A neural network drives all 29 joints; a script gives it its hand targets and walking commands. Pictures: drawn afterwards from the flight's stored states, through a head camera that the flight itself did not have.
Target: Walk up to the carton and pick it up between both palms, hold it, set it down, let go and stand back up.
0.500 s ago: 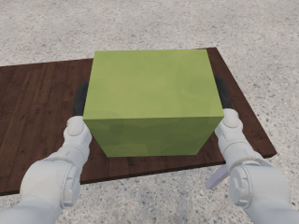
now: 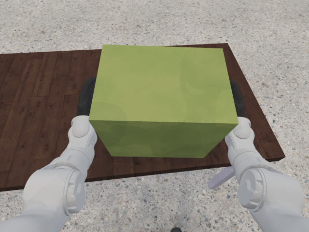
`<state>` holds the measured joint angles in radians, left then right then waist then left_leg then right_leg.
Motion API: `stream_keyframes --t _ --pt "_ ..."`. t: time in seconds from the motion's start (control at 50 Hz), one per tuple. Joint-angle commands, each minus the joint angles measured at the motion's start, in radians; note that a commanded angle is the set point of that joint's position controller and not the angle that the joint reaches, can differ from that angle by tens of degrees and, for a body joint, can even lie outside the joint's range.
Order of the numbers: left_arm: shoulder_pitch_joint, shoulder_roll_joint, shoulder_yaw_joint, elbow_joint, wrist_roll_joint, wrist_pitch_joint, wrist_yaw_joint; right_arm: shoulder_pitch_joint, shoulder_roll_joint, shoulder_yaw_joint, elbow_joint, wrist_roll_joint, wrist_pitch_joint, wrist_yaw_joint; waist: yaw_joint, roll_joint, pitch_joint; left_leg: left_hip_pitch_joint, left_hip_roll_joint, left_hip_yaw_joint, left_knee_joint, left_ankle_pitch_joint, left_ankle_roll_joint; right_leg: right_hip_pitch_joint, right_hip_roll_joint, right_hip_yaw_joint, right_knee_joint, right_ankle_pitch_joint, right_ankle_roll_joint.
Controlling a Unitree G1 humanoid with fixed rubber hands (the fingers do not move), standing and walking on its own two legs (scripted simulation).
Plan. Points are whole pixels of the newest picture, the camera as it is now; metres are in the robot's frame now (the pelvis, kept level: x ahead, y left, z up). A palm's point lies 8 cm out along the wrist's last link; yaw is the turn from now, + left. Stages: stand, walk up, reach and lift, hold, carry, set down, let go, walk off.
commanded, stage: reach and lift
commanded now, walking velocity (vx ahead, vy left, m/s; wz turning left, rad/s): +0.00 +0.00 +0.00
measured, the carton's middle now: (160, 109) +0.45 +0.00 +0.01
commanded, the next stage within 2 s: none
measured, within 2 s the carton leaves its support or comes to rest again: leaves its support in 0.46 s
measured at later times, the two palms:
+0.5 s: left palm (84, 113) +0.40 +0.19 +0.06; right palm (238, 110) +0.42 -0.20 +0.07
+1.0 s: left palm (59, 97) +0.38 +0.21 +0.14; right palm (251, 84) +0.41 -0.17 +0.18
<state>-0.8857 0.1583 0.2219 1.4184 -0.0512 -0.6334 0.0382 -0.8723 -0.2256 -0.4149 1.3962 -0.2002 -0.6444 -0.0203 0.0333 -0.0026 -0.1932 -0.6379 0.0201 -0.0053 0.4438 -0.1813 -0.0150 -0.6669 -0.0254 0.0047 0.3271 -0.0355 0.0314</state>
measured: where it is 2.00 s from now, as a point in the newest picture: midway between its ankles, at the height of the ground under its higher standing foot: outside the picture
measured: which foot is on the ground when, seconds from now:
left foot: down 0.00-1.00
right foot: down 0.00-1.00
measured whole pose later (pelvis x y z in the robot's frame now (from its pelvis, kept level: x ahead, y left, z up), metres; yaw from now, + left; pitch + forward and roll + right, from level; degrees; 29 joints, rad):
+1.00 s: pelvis +0.00 +0.00 +0.01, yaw +2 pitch +1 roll -1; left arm -0.68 0.14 0.19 0.77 0.01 0.18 0.07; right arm -0.79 -0.23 -0.12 1.02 0.17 0.05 -0.02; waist 0.01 -0.08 -0.12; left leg -0.17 0.01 -0.03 0.34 -0.18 -0.01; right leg -0.20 -0.03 -0.01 0.25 -0.06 0.03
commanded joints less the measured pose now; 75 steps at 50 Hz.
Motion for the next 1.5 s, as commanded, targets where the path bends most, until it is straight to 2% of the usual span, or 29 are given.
stream_keyframes --t 0.0,0.06,0.12,0.24,0.26,0.3,0.32,0.4,0.48,0.52,0.56,0.6,0.66,0.7,0.74,0.78,0.86,0.96,1.0,1.06,1.1,1.14,1.22,1.24,1.28,1.34,1.38,1.42,1.48 --pt "-0.548 -0.463 -0.231 -0.136 0.089 0.003 -0.12 -0.49 0.48 0.291 -0.055 -0.121 -0.016 0.152 0.013 -0.005 -0.605 0.223 -0.035 0.118 -0.021 0.311 -0.048 0.399 0.058 -0.11 0.052 0.152 -0.02" --pt "-0.563 -0.456 -0.247 -0.153 0.068 0.015 -0.123 -0.489 0.493 0.332 -0.053 -0.083 0.01 0.146 0.016 0.009 -0.619 0.207 -0.038 0.111 -0.019 0.317 -0.043 0.428 0.053 -0.097 0.053 0.175 -0.018" --pt "-0.545 -0.484 -0.308 -0.186 0.018 0.03 -0.124 -0.477 0.519 0.397 -0.081 -0.027 0.038 0.138 -0.006 0.006 -0.674 0.232 -0.044 0.091 0.01 0.39 -0.051 0.455 0.062 -0.095 0.074 0.296 -0.011" --pt "-0.587 -0.546 -0.405 -0.326 -0.066 0.046 -0.128 -0.49 0.613 0.565 -0.247 0.095 0.106 0.13 -0.029 -0.004 -0.785 0.228 -0.062 0.061 0.046 0.467 -0.051 0.575 0.072 -0.066 0.124 0.469 0.008" --pt "-0.593 -0.553 -0.421 -0.329 -0.087 0.055 -0.134 -0.497 0.613 0.58 -0.264 0.104 0.124 0.129 -0.049 -0.015 -0.775 0.212 -0.064 0.049 0.041 0.461 -0.049 0.589 0.072 -0.067 0.122 0.476 0.01" --pt "-0.587 -0.589 -0.468 -0.402 -0.121 0.074 -0.134 -0.496 0.647 0.649 -0.356 0.167 0.157 0.121 -0.052 -0.037 -0.781 0.22 -0.065 0.025 0.051 0.488 -0.046 0.617 0.079 -0.057 0.131 0.504 0.016" --pt "-0.587 -0.624 -0.497 -0.429 -0.139 0.083 -0.132 -0.494 0.675 0.677 -0.408 0.191 0.176 0.117 -0.061 -0.02 -0.802 0.222 -0.068 0.019 0.049 0.491 -0.049 0.629 0.077 -0.051 0.126 0.503 0.015" --pt "-0.676 -0.682 -0.604 -0.635 -0.215 0.113 -0.112 -0.504 0.736 0.766 -0.613 0.277 0.26 0.127 -0.083 -0.005 -0.866 0.204 -0.086 -0.02 0.035 0.435 -0.049 0.637 0.078 -0.028 0.137 0.439 0.021" --pt "-0.721 -0.688 -0.619 -0.728 -0.235 0.209 -0.098 -0.555 0.736 0.798 -0.753 0.333 0.36 0.132 -0.096 -0.061 -0.757 0.219 -0.09 -0.041 0.005 0.346 -0.034 0.622 0.079 -0.018 0.112 0.319 0.015" --pt "-0.79 -0.651 -0.575 -0.753 -0.215 0.26 -0.099 -0.572 0.722 0.757 -0.721 0.341 0.417 0.129 -0.097 -0.081 -0.631 0.217 -0.087 -0.038 -0.023 0.275 -0.022 0.63 0.069 -0.008 0.096 0.239 0.011" --pt "-0.786 -0.642 -0.53 -0.75 -0.187 0.32 -0.103 -0.605 0.713 0.752 -0.75 0.367 0.459 0.125 -0.077 -0.084 -0.557 0.234 -0.085 -0.026 -0.056 0.233 -0.014 0.666 0.058 -0.004 0.077 0.185 0.007" --pt "-0.784 -0.572 -0.459 -0.702 -0.154 0.374 -0.115 -0.583 0.693 0.713 -0.652 0.36 0.509 0.126 -0.068 -0.139 -0.428 0.227 -0.087 -0.019 -0.103 0.128 0.012 0.686 0.045 0.004 0.052 0.108 0.013" --pt "-0.713 -0.505 -0.293 -0.559 -0.051 0.47 -0.149 -0.582 0.617 0.622 -0.517 0.349 0.562 0.129 -0.033 -0.146 -0.216 0.249 -0.079 -0.001 -0.18 0.006 0.031 0.697 0.03 0.001 -0.005 -0.049 0.001" --pt "-0.659 -0.494 -0.243 -0.547 0.01 0.525 -0.158 -0.548 0.585 0.576 -0.434 0.351 0.576 0.137 -0.009 -0.092 -0.139 0.326 -0.06 0.008 -0.202 0.057 0.009 0.671 0.04 -0.014 -0.044 -0.087 -0.016" --pt "-0.571 -0.503 -0.21 -0.543 0.059 0.597 -0.165 -0.561 0.545 0.557 -0.466 0.366 0.587 0.134 0.0 -0.076 -0.101 0.413 -0.057 0.01 -0.198 0.116 -0.001 0.661 0.06 -0.03 -0.074 -0.087 -0.023" --pt "-0.557 -0.538 -0.219 -0.631 0.074 0.655 -0.16 -0.548 0.532 0.542 -0.473 0.38 0.607 0.138 -0.004 -0.026 -0.124 0.462 -0.059 0.021 -0.197 0.155 -0.022 0.67 0.074 -0.045 -0.086 -0.08 -0.029" --pt "-0.575 -0.645 -0.298 -0.798 0.057 0.76 -0.142 -0.668 0.527 0.514 -0.656 0.388 0.623 0.149 -0.028 0.046 -0.249 0.51 -0.065 0.027 -0.182 0.155 -0.039 0.646 0.084 -0.069 -0.085 -0.068 -0.034" --pt "-0.677 -0.75 -0.482 -1.14 -0.034 0.802 -0.092 -0.645 0.538 0.513 -0.808 0.389 0.642 0.158 -0.109 0.142 -0.464 0.594 -0.058 0.005 -0.112 0.342 -0.107 0.622 0.102 -0.082 -0.065 0.055 -0.048" --pt "-0.691 -0.759 -0.538 -1.21 -0.057 0.82 -0.079 -0.6 0.526 0.499 -0.815 0.383 0.667 0.159 -0.151 0.162 -0.443 0.612 -0.056 -0.012 -0.104 0.358 -0.129 0.609 0.101 -0.079 -0.06 0.058 -0.049" --pt "-0.629 -0.706 -0.537 -1.258 -0.036 0.868 -0.089 -0.534 0.511 0.505 -0.805 0.372 0.712 0.16 -0.169 0.134 -0.365 0.605 -0.059 -0.022 -0.112 0.344 -0.12 0.654 0.092 -0.073 -0.061 0.047 -0.043" --pt "-0.473 -0.655 -0.512 -1.243 -0.005 0.949 -0.109 -0.436 0.507 0.543 -0.802 0.414 0.784 0.147 -0.163 0.119 -0.274 0.63 -0.073 -0.029 -0.113 0.346 -0.108 0.704 0.089 -0.061 -0.069 0.052 -0.034" --pt "-0.469 -0.592 -0.432 -1.252 0.026 1.007 -0.14 -0.444 0.526 0.573 -0.816 0.442 0.84 0.139 -0.138 0.084 -0.191 0.541 -0.092 -0.021 -0.157 0.266 -0.078 0.756 0.077 -0.048 -0.075 0.025 -0.021" --pt "-0.359 -0.552 -0.349 -1.262 0.077 1.103 -0.175 -0.58 0.559 0.703 -1.044 0.533 0.879 0.121 -0.051 -0.004 -0.235 0.48 -0.114 -0.008 -0.151 0.308 -0.031 0.875 0.077 -0.037 -0.049 0.162 0.002" --pt "-0.363 -0.546 -0.348 -1.304 0.065 1.115 -0.179 -0.576 0.574 0.717 -1.081 0.549 0.892 0.113 -0.047 0.0 -0.266 0.484 -0.116 -0.004 -0.145 0.319 -0.03 0.884 0.075 -0.028 -0.047 0.18 0.002" --pt "-0.335 -0.524 -0.295 -1.298 0.089 1.147 -0.186 -0.593 0.574 0.731 -1.144 0.56 0.917 0.104 -0.019 -0.057 -0.246 0.473 -0.114 0.006 -0.15 0.304 -0.011 0.89 0.079 -0.029 -0.048 0.206 0.005" --pt "-0.313 -0.509 -0.256 -1.301 0.09 1.184 -0.211 -0.609 0.582 0.735 -1.24 0.567 0.944 0.092 -0.006 -0.107 -0.241 0.476 -0.111 0.014 -0.16 0.266 0.015 0.897 0.081 -0.026 -0.059 0.218 0.009" --pt "-0.337 -0.482 -0.228 -1.295 0.088 1.196 -0.233 -0.598 0.58 0.701 -1.216 0.537 0.964 0.083 -0.027 -0.175 -0.213 0.477 -0.107 0.024 -0.185 0.2 0.031 0.889 0.081 -0.033 -0.068 0.191 0.019" --pt "-0.34 -0.461 -0.204 -1.281 0.113 1.219 -0.255 -0.565 0.577 0.661 -1.174 0.505 0.991 0.079 -0.052 -0.188 -0.124 0.479 -0.102 0.031 -0.209 0.133 0.034 0.882 0.077 -0.032 -0.087 0.145 0.017" --pt "-0.394 -0.456 -0.22 -1.322 0.115 1.231 -0.287 -0.513 0.563 0.595 -1.124 0.461 1.013 0.078 -0.11 -0.147 -0.101 0.494 -0.098 0.037 -0.226 0.09 0.02 0.855 0.072 -0.039 -0.099 0.072 0.003"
